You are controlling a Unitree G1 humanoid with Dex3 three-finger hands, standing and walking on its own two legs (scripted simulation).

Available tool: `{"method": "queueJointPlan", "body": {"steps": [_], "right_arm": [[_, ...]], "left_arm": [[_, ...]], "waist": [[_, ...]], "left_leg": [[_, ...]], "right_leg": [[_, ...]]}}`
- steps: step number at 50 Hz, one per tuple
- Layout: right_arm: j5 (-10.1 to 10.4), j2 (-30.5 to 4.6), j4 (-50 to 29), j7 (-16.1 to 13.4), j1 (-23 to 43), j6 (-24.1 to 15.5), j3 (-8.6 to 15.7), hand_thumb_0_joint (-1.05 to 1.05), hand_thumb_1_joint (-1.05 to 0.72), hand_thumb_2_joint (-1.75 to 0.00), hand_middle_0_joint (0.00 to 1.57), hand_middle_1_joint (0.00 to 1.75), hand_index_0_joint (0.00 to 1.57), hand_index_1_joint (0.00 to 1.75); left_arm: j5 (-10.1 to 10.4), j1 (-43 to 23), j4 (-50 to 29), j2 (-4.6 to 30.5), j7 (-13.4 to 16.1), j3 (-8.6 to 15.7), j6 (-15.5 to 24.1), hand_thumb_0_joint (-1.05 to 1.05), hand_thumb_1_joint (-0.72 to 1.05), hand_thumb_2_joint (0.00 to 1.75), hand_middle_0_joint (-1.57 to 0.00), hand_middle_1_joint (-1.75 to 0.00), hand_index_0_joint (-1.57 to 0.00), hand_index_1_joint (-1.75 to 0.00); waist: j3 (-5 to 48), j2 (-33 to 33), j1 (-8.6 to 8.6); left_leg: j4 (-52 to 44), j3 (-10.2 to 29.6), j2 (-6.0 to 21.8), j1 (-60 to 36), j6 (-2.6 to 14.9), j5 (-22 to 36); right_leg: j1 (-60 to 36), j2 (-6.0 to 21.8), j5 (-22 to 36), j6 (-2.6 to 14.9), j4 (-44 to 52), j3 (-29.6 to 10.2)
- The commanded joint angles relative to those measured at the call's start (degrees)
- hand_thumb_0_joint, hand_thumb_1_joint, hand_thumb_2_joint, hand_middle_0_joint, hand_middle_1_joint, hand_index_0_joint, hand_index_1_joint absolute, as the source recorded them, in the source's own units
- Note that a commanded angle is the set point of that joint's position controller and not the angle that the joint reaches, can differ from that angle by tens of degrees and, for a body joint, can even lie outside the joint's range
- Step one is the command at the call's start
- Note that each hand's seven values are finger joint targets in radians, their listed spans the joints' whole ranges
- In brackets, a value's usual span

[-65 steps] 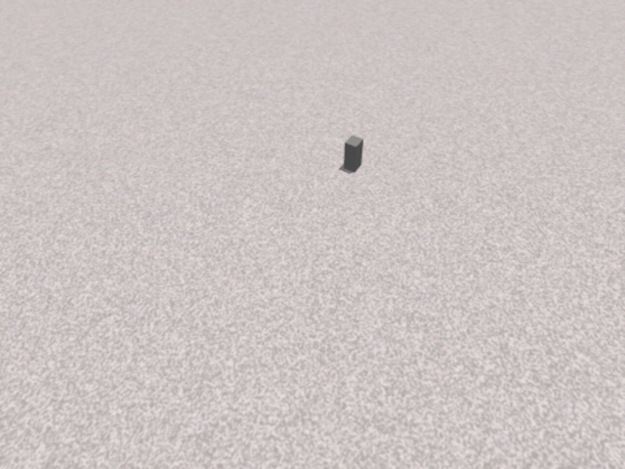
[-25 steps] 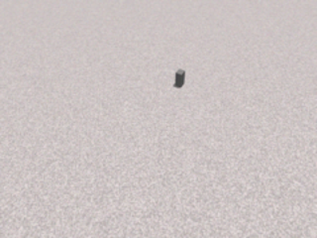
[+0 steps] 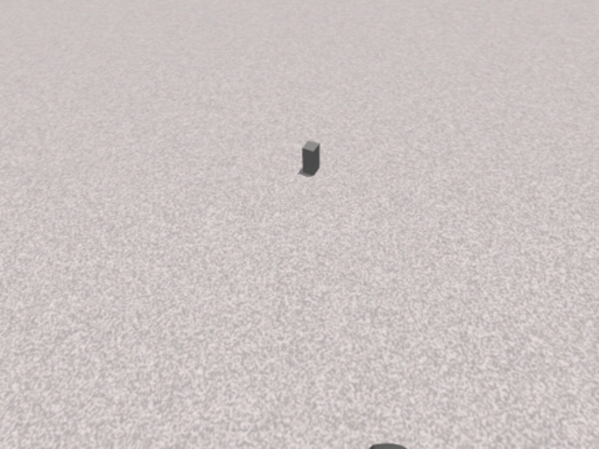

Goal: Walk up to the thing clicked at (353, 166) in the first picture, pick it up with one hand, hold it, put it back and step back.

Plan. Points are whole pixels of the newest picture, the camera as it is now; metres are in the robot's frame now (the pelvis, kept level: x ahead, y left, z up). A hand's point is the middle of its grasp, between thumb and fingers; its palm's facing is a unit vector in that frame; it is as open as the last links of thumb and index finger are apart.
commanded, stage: walk up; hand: left
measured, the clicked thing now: (311, 158) +1.52 -0.01 -0.70
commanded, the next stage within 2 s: none
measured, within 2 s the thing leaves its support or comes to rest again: neither
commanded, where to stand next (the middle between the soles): +1.15 -0.15 m, yaw -9 degrees
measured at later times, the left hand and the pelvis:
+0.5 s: hand (199, 406) +0.22 +0.20 -0.16, palm faces -0.06 -0.94 -0.34, open 7.4 cm; pelvis +0.19 -0.07 -0.01, yaw -5 degrees
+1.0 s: hand (247, 215) +0.62 +0.15 -0.14, palm faces -0.22 -0.89 -0.41, open 7.4 cm; pelvis +0.45 -0.10 -0.03, yaw -9 degrees
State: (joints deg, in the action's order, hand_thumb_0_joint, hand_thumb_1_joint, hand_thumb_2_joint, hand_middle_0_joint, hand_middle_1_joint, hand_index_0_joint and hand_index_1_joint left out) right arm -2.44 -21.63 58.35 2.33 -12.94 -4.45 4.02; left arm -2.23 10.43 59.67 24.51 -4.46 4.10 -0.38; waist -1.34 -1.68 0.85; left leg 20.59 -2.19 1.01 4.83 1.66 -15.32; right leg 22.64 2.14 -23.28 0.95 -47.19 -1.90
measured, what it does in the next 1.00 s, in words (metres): walks ahead: right foot, then left foot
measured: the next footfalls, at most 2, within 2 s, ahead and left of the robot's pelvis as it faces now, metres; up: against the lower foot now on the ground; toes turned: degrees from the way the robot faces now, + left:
right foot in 0.14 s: +0.17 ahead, -0.20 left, +0.00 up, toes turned -7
left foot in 0.56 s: +0.39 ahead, +0.06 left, +0.00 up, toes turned +0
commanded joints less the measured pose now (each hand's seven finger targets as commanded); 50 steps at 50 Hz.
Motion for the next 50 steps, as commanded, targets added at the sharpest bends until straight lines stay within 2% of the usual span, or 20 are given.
{"method": "queueJointPlan", "body": {"steps": [1, 4, 7, 8, 9, 10, 11, 14, 16, 24, 27, 28, 29, 30, 31, 35, 40, 44, 48, 50], "right_arm": [[-0.53, -18.27, -7.36, -0.48, 9.84, -1.31, 4.61, 0.0, -0.9, -0.9, 0.2, 0.3, 0.2, 0.3], [-0.64, -17.2, -7.8, -0.02, 9.62, -0.84, 4.51, 0.0, -0.9, -0.9, 0.2, 0.3, 0.2, 0.3], [-0.57, -14.0, -7.8, 0.05, 7.34, 0.45, 3.23, 0.0, -0.9, -0.9, 0.2, 0.3, 0.2, 0.3], [-0.22, -8.85, -8.58, 0.24, 5.09, 0.67, 1.46, 0.0, -0.9, -0.9, 0.2, 0.3, 0.2, 0.3], [1.05, -9.32, -9.85, 0.39, 3.81, 1.04, 1.17, 0.0, -0.9, -0.9, 0.2, 0.3, 0.2, 0.3], [0.72, -15.05, -9.77, 0.15, 4.78, 1.27, 2.76, 0.0, -0.9, -0.9, 0.2, 0.3, 0.2, 0.3], [0.77, -17.84, -9.17, 0.32, 6.13, 1.0, 3.48, 0.0, -0.9, -0.9, 0.2, 0.3, 0.2, 0.3], [1.94, -15.55, -6.44, 1.04, 0.78, 0.98, 3.0, 0.0, -0.9, -0.9, 0.2, 0.3, 0.2, 0.3], [1.59, -14.66, -6.28, 1.87, -1.36, 1.31, 3.09, 0.0, -0.9, -0.9, 0.2, 0.3, 0.2, 0.3], [0.72, -12.79, -12.11, 2.88, 7.46, 0.25, 3.63, 0.0, -0.9, -0.9, 0.2, 0.3, 0.2, 0.3], [0.62, -13.42, -9.75, 2.01, -1.09, -0.57, 4.73, 0.0, -0.9, -0.9, 0.2, 0.3, 0.2, 0.3], [0.24, -15.6, -7.96, 1.27, -9.03, -1.09, 5.72, 0.0, -0.9, -0.9, 0.2, 0.3, 0.2, 0.3], [-0.81, -19.6, -7.26, 0.43, -15.14, -1.49, 7.09, 0.0, -0.9, -0.9, 0.2, 0.3, 0.2, 0.3], [-0.11, -21.94, -9.25, -0.04, -13.51, -1.75, 7.22, 0.0, -0.9, -0.9, 0.2, 0.3, 0.2, 0.3], [1.49, -22.82, -10.16, 0.16, -9.42, -1.56, 7.31, 0.0, -0.9, -0.9, 0.2, 0.3, 0.2, 0.3], [2.56, -15.44, -12.09, -0.42, -3.95, -2.0, 3.91, 0.0, -0.9, -0.9, 0.2, 0.3, 0.2, 0.3], [2.09, -16.43, -13.61, -0.23, -3.58, -2.35, 3.79, 0.0, -0.9, -0.9, 0.2, 0.3, 0.2, 0.3], [2.02, -17.23, -13.7, 0.04, -4.65, -2.07, 3.79, 0.0, -0.9, -0.9, 0.2, 0.3, 0.2, 0.3], [2.41, -17.01, -14.62, -0.38, -3.3, -1.2, 3.5, 0.0, -0.9, -0.9, 0.2, 0.3, 0.2, 0.3], [2.15, -12.52, -14.6, -0.24, -7.63, -1.07, 1.7, 0.0, -0.9, -0.9, 0.2, 0.3, 0.2, 0.3]], "left_arm": [[0.8, -0.77, -7.23, 10.45, -1.96, 2.73, 2.29, 0.0, 0.9, 0.9, -0.2, -0.3, -0.2, -0.3], [0.7, 0.94, -6.9, 10.43, -1.9, 3.45, 2.61, 0.0, 0.9, 0.9, -0.2, -0.3, -0.2, -0.3], [0.2, 15.45, -2.57, 13.74, -0.01, 5.45, 3.64, 0.0, 0.9, 0.9, -0.2, -0.3, -0.2, -0.3], [-0.11, 21.08, -2.12, 17.8, 1.26, 6.87, 3.98, 0.0, 0.9, 0.9, -0.2, -0.3, -0.2, -0.3], [-0.31, 17.76, -5.4, 20.46, 1.7, 6.73, 4.6, 0.0, 0.9, 0.9, -0.2, -0.3, -0.2, -0.3], [0.74, 10.06, -7.93, 22.77, 1.43, 6.45, 4.6, 0.0, 0.9, 0.9, -0.2, -0.3, -0.2, -0.3], [1.48, 5.93, -9.36, 22.34, 1.37, 6.42, 4.6, 0.0, 0.9, 0.9, -0.2, -0.3, -0.2, -0.3], [2.01, 3.19, -9.8, 17.04, 1.97, 4.6, 5.5, 0.0, 0.9, 0.9, -0.2, -0.3, -0.2, -0.3], [2.18, 4.11, -9.86, 15.29, 1.99, 3.85, 6.02, 0.0, 0.9, 0.9, -0.2, -0.3, -0.2, -0.3], [1.75, 5.4, -12.4, 16.12, 1.73, 3.62, 6.65, 0.0, 0.9, 0.9, -0.2, -0.3, -0.2, -0.3], [1.67, 5.17, -12.77, 14.87, 1.85, 2.87, 6.31, 0.0, 0.9, 0.9, -0.2, -0.3, -0.2, -0.3], [1.71, 7.35, -12.89, 12.43, 1.96, 2.09, 6.2, 0.0, 0.9, 0.9, -0.2, -0.3, -0.2, -0.3], [2.26, 11.33, -13.08, 7.52, 2.21, 0.64, 6.01, 0.0, 0.9, 0.9, -0.2, -0.3, -0.2, -0.3], [2.62, 12.02, -13.39, 7.06, 2.51, 0.28, 5.84, 0.0, 0.9, 0.9, -0.2, -0.3, -0.2, -0.3], [2.17, 11.34, -12.41, 12.68, 3.59, 1.38, 5.52, 0.0, 0.9, 0.9, -0.2, -0.3, -0.2, -0.3], [3.29, 9.36, -10.54, 11.82, 2.24, 1.4, 5.69, 0.0, 0.9, 0.9, -0.2, -0.3, -0.2, -0.3], [2.8, 4.45, -12.94, 9.46, 0.49, 1.01, 4.78, 0.0, 0.9, 0.9, -0.2, -0.3, -0.2, -0.3], [2.15, -1.86, -14.47, 8.73, -0.45, 1.46, 4.91, 0.0, 0.9, 0.9, -0.2, -0.3, -0.2, -0.3], [2.1, 3.66, -11.59, 9.77, 0.09, 2.44, 5.06, 0.0, 0.9, 0.9, -0.2, -0.3, -0.2, -0.3], [1.72, 13.67, -9.1, 14.6, 1.33, 4.68, 5.89, 0.0, 0.9, 0.9, -0.2, -0.3, -0.2, -0.3]], "waist": [[-3.26, 13.07, -3.18], [-1.6, 10.6, -3.59], [4.29, -6.57, -9.7], [3.92, -20.66, -12.16], [2.59, -20.16, -9.55], [-1.98, -13.85, -6.58], [-6.42, -8.8, -4.93], [-5.75, -5.35, -1.07], [-5.23, -5.57, -1.02], [-4.17, -1.78, -2.93], [0.67, 2.57, 1.62], [5.73, 9.52, 5.18], [9.93, 21.54, 6.8], [8.11, 21.16, 5.22], [7.06, 17.02, 3.83], [-1.67, 8.79, 0.04], [-4.6, 10.51, -0.03], [-3.33, 10.22, 1.01], [0.48, 4.88, -3.07], [7.37, -8.9, -7.86]], "left_leg": [[-13.26, 10.4, 15.42, 4.39, 8.57, -19.77], [-6.35, 2.81, 11.12, 9.41, 6.55, -14.52], [23.43, -4.14, 5.12, 21.4, 4.4, -13.14], [39.17, -5.2, -0.45, 32.28, 2.58, -21.47], [48.35, 0.19, -2.74, 37.29, 0.16, -18.84], [48.79, 3.58, 1.77, 34.26, -0.56, -15.33], [48.13, 5.48, 4.87, 33.98, -0.55, -11.83], [41.85, 6.22, 7.63, 27.6, 0.21, -4.5], [37.22, 4.45, 6.85, 25.02, -0.29, -0.86], [15.04, 0.22, 5.96, 16.64, -2.16, 5.64], [10.65, -3.27, 1.91, 0.26, -0.93, 5.39], [7.19, -1.4, 1.72, -9.68, 1.38, 0.62], [1.82, 14.48, 12.45, -18.19, 4.83, -11.47], [-6.48, 37.0, 22.91, -19.67, 8.03, -16.88], [-7.42, 41.64, 26.25, -15.64, 13.51, -17.32], [-5.2, 10.83, 14.9, -1.03, 6.86, 10.0], [-6.86, 3.54, 15.2, 1.49, 11.26, 15.54], [-4.47, 0.12, 13.27, 4.15, 9.04, 14.68], [4.87, 0.53, 13.36, 9.23, 7.53, 9.43], [30.01, -3.94, 6.49, 17.03, 4.45, 10.01]], "right_leg": [[3.38, 4.83, 2.78, -0.57, 3.37, 0.26], [-8.86, 3.15, 8.75, -0.95, 12.27, 4.18], [-30.84, -2.01, 8.88, -0.52, 16.4, 7.46], [-34.69, 3.74, -6.95, 1.36, 23.92, -5.52], [-28.29, 16.44, -26.62, 6.39, 38.06, -32.77], [-18.09, 22.65, -34.54, 11.87, 43.67, -43.17], [-13.27, 21.83, -31.31, 13.79, 43.49, -41.32], [-9.63, 14.14, -14.91, 10.14, 38.7, -20.96], [-8.68, 11.54, -9.84, 10.12, 38.24, -15.41], [-7.07, 10.27, -0.27, 9.97, 34.19, -6.59], [-2.96, 8.17, 14.59, 8.08, 19.9, -2.74], [-0.99, 4.0, 21.05, 6.22, 3.91, 1.07], [9.01, -1.4, 10.15, 3.34, -11.98, 3.1], [19.58, -7.87, -5.42, 1.91, -18.59, 0.41], [19.33, -3.55, -6.39, 2.98, -23.44, -4.44], [12.32, 1.3, 5.5, 1.45, -16.43, -5.25], [10.8, 3.27, 9.43, -1.52, -1.18, 0.12], [1.69, 2.83, 16.89, 0.2, 11.0, 3.67], [-12.8, 0.69, 18.87, 1.54, 13.77, 5.56], [-29.61, 1.42, 7.26, 3.58, 18.24, 0.94]]}}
